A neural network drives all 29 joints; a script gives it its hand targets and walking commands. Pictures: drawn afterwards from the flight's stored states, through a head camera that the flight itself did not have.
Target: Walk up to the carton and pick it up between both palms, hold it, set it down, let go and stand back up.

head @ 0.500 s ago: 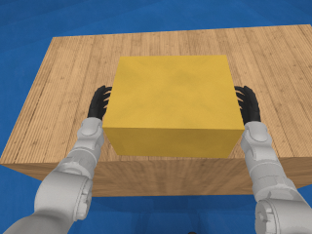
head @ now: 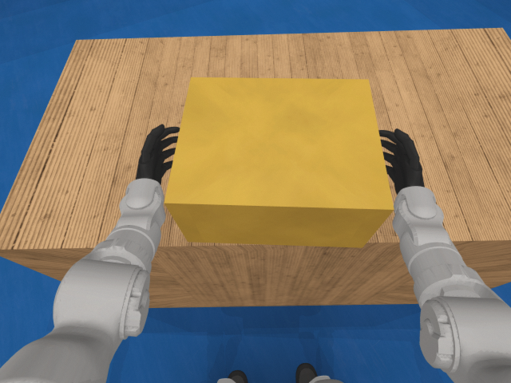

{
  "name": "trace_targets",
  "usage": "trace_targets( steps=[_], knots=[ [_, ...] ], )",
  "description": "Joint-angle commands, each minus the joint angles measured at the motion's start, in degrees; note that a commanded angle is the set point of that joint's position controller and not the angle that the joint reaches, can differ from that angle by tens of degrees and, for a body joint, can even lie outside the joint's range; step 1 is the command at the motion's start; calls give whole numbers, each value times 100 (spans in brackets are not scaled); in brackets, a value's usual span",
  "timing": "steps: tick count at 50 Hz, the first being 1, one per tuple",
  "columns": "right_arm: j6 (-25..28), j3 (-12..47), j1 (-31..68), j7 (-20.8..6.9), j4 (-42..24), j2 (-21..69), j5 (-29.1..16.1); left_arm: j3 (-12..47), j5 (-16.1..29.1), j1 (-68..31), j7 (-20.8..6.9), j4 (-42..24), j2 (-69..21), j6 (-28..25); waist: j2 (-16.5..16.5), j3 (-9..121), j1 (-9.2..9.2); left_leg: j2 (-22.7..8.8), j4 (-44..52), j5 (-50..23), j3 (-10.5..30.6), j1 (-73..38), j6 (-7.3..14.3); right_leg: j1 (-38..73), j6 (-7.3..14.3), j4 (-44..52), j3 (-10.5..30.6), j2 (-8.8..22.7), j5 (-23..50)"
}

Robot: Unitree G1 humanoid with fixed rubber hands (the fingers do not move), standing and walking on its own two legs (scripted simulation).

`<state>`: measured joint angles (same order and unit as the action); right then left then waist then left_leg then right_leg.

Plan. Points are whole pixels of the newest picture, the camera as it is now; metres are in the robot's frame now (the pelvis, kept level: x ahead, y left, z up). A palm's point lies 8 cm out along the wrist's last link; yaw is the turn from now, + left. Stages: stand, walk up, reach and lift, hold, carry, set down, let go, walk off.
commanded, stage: set down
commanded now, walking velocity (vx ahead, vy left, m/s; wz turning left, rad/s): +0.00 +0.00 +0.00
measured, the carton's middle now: (276, 162) +0.47 -0.03 -0.01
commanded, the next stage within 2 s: none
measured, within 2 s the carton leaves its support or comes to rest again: neither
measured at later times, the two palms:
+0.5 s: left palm (112, 155) +0.44 +0.22 +0.07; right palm (465, 158) +0.40 -0.29 +0.08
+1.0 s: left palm (116, 163) +0.43 +0.21 +0.08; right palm (464, 169) +0.38 -0.29 +0.08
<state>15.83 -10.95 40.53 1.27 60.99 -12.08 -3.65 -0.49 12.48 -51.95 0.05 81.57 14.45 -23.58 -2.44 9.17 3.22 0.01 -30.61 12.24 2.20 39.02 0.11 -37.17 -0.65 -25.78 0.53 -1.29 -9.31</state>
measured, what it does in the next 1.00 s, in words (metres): stands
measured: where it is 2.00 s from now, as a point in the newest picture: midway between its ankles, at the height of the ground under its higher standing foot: outside the picture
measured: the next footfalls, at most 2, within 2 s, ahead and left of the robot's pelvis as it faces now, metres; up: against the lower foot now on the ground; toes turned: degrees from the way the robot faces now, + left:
none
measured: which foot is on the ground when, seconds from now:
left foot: down 0.00-1.00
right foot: down 0.00-1.00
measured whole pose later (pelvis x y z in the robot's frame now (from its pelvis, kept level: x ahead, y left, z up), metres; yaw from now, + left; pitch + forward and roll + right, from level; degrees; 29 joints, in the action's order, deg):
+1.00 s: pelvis -0.04 -0.02 -0.01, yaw -1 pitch +20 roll -1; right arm -3.9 0.8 41.6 4.6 42.1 -25.8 -26.8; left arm 4.6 24.6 -52.0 -2.3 56.4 28.4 3.0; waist 0.3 7.2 2.7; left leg -0.8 -31.1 8.9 1.2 42.4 -0.8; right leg -42.2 0.5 -28.6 0.9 -1.9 -6.6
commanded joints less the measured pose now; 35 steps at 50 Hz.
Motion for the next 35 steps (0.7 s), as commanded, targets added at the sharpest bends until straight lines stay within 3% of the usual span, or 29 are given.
trace_targets(
  steps=[1, 4, 9, 14, 16, 19, 24, 27, 35],
  knots=[
    [245, 968, 3345, 215, -861, -1981, -1524, 581, 955, -3652, 275, -1778, 1702, 88, 2, 6139, 216, -2, -576, -3206, -429, -2344, -528, 2297, -131, -732, -195, -179, 3407],
    [36, 1260, 3521, 211, -912, -2289, -2036, 675, 1190, -3599, 315, -1780, 1920, 523, -155, 6349, 64, -1, -903, -3271, -432, -2933, -550, 1445, -102, -711, -397, -314, 2924],
    [-328, 1593, 3911, 70, -244, -2836, -2511, 992, 1360, -3916, 109, -959, 2145, 965, -147, 5442, -56, -15, -815, -2547, -379, -2881, -471, 819, -67, -625, -538, -301, 2149],
    [-578, 1731, 4079, -159, -34, -2919, -2697, 1430, 1571, -4326, -8, -911, 2099, 1183, -278, 4920, 19, -32, -667, -1864, -289, -2599, -404, 367, -41, -579, -607, -249, 1371],
    [-641, 1759, 4223, -227, -122, -2929, -2715, 1538, 1684, -4508, -34, -937, 2172, 1181, -135, 4859, 40, -18, -601, -1512, -275, -2356, -313, 344, -63, -586, -598, -215, 1142],
    [-734, 1792, 4314, -275, -345, -2955, -2770, 1647, 1848, -4614, -57, -1076, 2277, 1194, 39, 5001, 61, 9, -542, -1208, -257, -2037, -205, 424, -101, -612, -543, -174, 1015],
    [-876, 1482, 4304, -233, -1026, -3135, -2698, 1494, 1869, -4717, -39, -1834, 2567, 1385, -91, 5777, 59, 67, -560, -1132, -308, -1982, -183, 671, -113, -626, -469, -159, 1042],
    [-1037, 1289, 4305, -98, -1333, -3220, -2573, 1277, 1816, -4685, -47, -1959, 2827, 1572, 61, 6041, 64, 140, -501, -913, -390, -1684, -99, 1132, -156, -619, -336, -110, 1132],
    [-1402, 723, 3902, 259, -2370, -3296, -2268, 645, 1485, -4236, -26, -2891, 3191, 2030, -34, 6665, 2, 243, -366, -1000, -480, -1535, -100, 2187, -173, -609, -108, -97, 1562]
  ],
)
